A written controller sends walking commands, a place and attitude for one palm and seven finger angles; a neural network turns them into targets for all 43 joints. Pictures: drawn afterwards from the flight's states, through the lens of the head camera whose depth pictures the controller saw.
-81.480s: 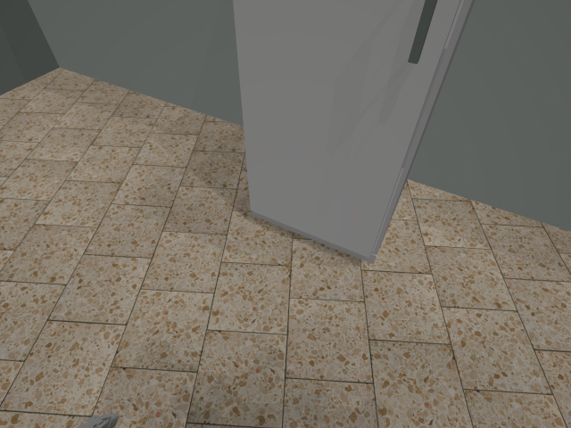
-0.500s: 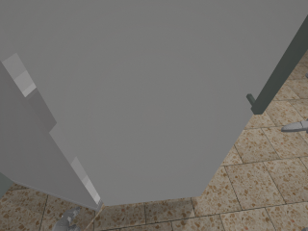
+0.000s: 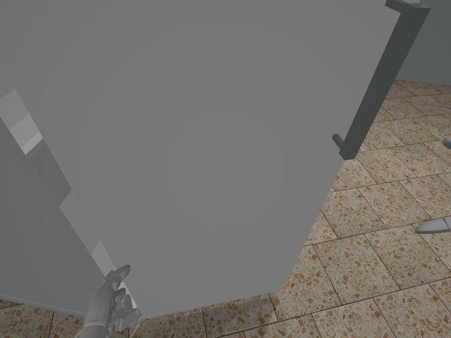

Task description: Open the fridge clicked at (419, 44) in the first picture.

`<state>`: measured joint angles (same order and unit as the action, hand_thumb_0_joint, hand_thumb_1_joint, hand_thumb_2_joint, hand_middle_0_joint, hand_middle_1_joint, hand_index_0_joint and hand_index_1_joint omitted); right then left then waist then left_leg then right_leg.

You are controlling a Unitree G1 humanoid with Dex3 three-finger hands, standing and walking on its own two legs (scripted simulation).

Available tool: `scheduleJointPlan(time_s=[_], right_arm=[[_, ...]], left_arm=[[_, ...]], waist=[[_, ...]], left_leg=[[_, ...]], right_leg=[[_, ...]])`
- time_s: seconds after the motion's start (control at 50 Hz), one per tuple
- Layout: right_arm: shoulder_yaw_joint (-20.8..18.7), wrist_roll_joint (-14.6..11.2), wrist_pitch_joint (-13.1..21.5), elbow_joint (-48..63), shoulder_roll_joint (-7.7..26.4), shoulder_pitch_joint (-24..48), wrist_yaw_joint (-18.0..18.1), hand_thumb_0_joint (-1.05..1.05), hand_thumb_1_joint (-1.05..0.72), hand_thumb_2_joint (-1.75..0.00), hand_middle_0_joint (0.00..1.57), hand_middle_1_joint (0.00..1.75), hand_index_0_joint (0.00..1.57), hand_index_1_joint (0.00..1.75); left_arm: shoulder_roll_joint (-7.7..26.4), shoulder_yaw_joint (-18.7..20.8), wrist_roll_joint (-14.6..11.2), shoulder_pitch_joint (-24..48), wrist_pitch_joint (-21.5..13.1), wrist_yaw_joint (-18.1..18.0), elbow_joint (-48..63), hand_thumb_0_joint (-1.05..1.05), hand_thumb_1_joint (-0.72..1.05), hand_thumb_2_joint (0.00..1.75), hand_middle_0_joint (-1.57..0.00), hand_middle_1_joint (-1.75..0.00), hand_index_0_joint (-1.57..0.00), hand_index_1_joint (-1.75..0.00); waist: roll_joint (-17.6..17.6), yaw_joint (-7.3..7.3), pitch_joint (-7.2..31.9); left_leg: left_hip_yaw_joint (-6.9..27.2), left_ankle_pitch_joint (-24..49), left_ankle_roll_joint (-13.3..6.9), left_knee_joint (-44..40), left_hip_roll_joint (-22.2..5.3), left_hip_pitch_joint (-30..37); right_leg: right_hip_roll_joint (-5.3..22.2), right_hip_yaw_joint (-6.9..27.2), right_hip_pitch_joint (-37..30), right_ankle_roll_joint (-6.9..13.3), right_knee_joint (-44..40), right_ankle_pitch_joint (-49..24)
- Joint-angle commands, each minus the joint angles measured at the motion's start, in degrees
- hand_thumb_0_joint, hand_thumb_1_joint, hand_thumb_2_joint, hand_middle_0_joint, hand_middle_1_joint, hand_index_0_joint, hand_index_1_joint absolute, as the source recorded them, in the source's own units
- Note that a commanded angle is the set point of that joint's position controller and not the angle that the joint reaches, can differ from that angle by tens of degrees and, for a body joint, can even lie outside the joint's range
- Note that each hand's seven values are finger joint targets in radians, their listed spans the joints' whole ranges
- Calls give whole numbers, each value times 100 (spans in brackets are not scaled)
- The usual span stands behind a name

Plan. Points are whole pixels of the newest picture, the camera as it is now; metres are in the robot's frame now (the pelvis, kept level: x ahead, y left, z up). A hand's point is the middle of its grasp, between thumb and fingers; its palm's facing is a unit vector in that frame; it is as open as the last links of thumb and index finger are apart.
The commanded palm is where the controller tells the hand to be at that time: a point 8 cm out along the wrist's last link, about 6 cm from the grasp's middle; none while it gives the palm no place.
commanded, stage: slip the hand off the handle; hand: right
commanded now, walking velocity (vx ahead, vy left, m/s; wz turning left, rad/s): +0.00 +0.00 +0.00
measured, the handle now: (367, 89) +0.43 -0.22 +0.27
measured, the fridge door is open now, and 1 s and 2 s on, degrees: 68 68 68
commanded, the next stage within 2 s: draw the hand back to the body in 0.04 s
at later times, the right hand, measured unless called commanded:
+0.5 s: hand out of the picture +0.25 -0.29 +0.21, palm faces +0.08 +0.99 -0.09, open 14.7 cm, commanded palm +0.20 -0.33 +0.21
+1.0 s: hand out of the picture +0.22 -0.29 +0.18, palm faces +0.51 +0.80 -0.32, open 12.4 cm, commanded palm +0.17 -0.32 +0.19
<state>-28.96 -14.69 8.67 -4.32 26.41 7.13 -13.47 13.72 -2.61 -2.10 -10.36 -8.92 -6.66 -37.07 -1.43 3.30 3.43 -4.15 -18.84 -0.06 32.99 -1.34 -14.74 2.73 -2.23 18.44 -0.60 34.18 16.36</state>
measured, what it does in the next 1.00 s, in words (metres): stands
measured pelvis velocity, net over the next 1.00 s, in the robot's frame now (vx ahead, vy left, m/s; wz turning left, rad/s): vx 0.01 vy -0.01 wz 0.00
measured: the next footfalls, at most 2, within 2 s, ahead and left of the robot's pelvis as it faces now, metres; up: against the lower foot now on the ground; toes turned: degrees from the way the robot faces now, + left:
none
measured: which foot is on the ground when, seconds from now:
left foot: down 0.00-1.00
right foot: down 0.00-1.00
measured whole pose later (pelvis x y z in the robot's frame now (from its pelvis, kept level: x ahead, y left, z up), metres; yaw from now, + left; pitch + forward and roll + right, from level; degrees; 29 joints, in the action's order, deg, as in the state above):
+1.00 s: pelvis +0.01 -0.01 +0.01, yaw +0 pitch -3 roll +0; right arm -21.0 -4.8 3.8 16.9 20.1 -16.7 5.6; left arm 12.9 -1.9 0.1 -12.7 -11.4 -4.9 -40.0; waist -2.2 4.7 0.7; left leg -3.8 -17.6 1.2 27.9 -2.7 -7.2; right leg 1.1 -2.8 10.9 0.5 29.2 15.3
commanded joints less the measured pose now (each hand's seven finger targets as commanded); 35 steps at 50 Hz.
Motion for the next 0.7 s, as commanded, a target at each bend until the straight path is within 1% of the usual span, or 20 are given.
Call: scheduleJointPlan(time_s=[0.0,0.04,0.08,0.14,0.16,0.18,0.22,0.24,0.3,0.32,0.34,0.36,0.4,0.42,0.5,0.58,0.62,0.64,0.66,0.68], right_arm=[[-750,-187,336,1420,1732,1099,53,0,55,-20,25,115,25,115],[-672,-238,299,1494,1673,1206,-19,0,55,-20,25,115,25,115],[-753,-299,262,1310,1755,1274,-70,0,55,-20,25,115,25,115],[-488,-255,306,1407,1651,1774,-102,0,55,-20,25,115,25,115],[-402,-476,-455,444,1694,1221,-416,0,55,-20,25,115,25,115],[-280,-542,-770,919,1673,1536,-598,0,55,-20,25,115,25,115],[-495,-611,-1290,1040,2000,1543,-787,0,55,-20,25,115,25,115],[-402,-646,-1518,1208,1945,1573,-906,0,55,-20,25,115,25,115],[-768,-796,-1925,1571,2310,1194,-1203,0,55,-20,25,115,25,115],[-829,-901,-1975,1626,2325,1143,-1321,0,55,-20,25,115,25,115],[-1001,-967,-1971,1698,2370,949,-1353,0,55,-20,25,115,25,115],[-973,-1009,-1942,1741,2227,836,-1347,0,55,-20,25,115,25,115],[-1133,-1063,-1945,1600,2147,414,-1228,0,55,-20,25,115,25,115],[-1089,-1067,-1993,1476,2047,327,-1169,0,55,-20,25,115,25,115],[-405,-898,-2237,1673,1484,547,-1032,0,55,-20,25,115,25,115],[-354,-770,-2169,2625,1562,562,-929,0,48,-24,25,111,25,111],[-625,-800,-2070,2801,1770,402,-876,0,41,-27,25,107,25,107],[-646,-824,-2046,2732,1690,231,-866,0,37,-29,24,104,24,104],[-585,272,-1248,3532,1971,488,375,0,33,-31,24,102,24,102],[-268,320,-1067,2763,1183,-432,880,0,30,-32,24,100,24,100]], left_arm=[[705,245,-4,572,-361,-72,808,0,90,90,-20,-30,-20,-30],[698,226,-23,606,-390,-72,834,0,90,90,-20,-30,-20,-30],[713,224,-36,592,-418,-123,792,0,90,90,-20,-30,-20,-30],[712,208,-27,607,-491,-172,753,0,90,90,-20,-30,-20,-30],[804,184,-184,668,-509,-241,743,0,90,90,-20,-30,-20,-30],[789,153,-257,737,-538,-293,866,0,90,90,-20,-30,-20,-30],[855,138,-275,765,-594,-353,932,0,90,90,-20,-30,-20,-30],[831,109,-297,824,-636,-353,997,0,90,90,-20,-30,-20,-30],[844,47,-302,861,-737,-263,1085,0,90,90,-20,-30,-20,-30],[828,26,-304,828,-774,-219,1128,0,90,90,-20,-30,-20,-30],[806,17,-300,822,-799,-173,1162,0,90,90,-20,-30,-20,-30],[769,9,-290,819,-827,-133,1182,0,90,90,-20,-30,-20,-30],[790,38,-261,810,-841,-66,1140,0,90,90,-20,-30,-20,-30],[800,45,-278,763,-841,-42,1136,0,90,90,-20,-30,-20,-30],[790,47,-332,824,-849,-37,1160,0,90,90,-20,-30,-20,-30],[762,34,-282,785,-951,-72,1244,0,90,90,-20,-30,-20,-30],[773,36,-233,763,-981,-93,1174,0,90,90,-20,-30,-20,-30],[743,16,-226,775,-991,-97,1166,0,90,90,-20,-30,-20,-30],[672,123,84,614,-1018,65,1070,0,90,90,-20,-30,-20,-30],[669,134,96,599,-1024,99,918,0,90,90,-20,-30,-20,-30]], waist=[[-243,48,841],[-327,-6,778],[-173,-51,584],[-454,-131,635],[-526,-49,781],[-574,-51,737],[-468,-1,959],[-446,-5,1007],[-460,108,1133],[-299,66,1099],[-185,115,1047],[-190,106,944],[-188,167,684],[-131,125,538],[-430,17,187],[-490,19,605],[-415,58,732],[-320,68,682],[-230,156,-1],[-56,22,-150]], left_leg=[[178,1356,-70,-565,134,-44],[204,1299,-51,-574,120,-115],[205,1000,-35,-643,131,-251],[260,820,-51,-661,104,-349],[276,724,-70,-730,56,-76],[257,774,-46,-821,30,-4],[289,1059,-40,-832,3,187],[267,1192,-37,-823,12,214],[211,1597,-65,-774,29,475],[170,1774,-49,-742,34,450],[143,1829,-35,-737,67,439],[140,1805,-36,-739,86,355],[177,1698,-59,-796,72,297],[123,1542,-40,-794,72,170],[134,988,-46,-879,78,-138],[25,1129,-48,-775,110,-5],[28,1295,-50,-784,106,128],[6,1309,-45,-777,124,122],[158,1144,-49,-1129,69,-32],[82,1045,-69,-1076,33,-136]], right_leg=[[-202,87,-704,181,-399,-1043],[-223,85,-658,172,-396,-972],[-222,113,-579,170,-422,-751],[-237,131,-671,175,-395,-635],[-194,196,-670,169,-578,-371],[-215,213,-724,195,-609,-426],[-214,240,-813,239,-565,-727],[-207,253,-941,253,-577,-849],[-224,292,-1121,264,-557,-1203],[-243,326,-1151,273,-545,-1290],[-244,325,-1127,265,-530,-1337],[-245,320,-1133,256,-532,-1319],[-209,305,-1008,223,-515,-1246],[-202,298,-911,207,-547,-1117],[-191,291,-951,200,-630,-711],[-203,356,-1240,242,-647,-898],[-188,371,-1254,241,-609,-1046],[-185,375,-1236,234,-622,-1061],[-194,287,-716,195,-623,-1030],[-123,256,-746,139,-685,-854]])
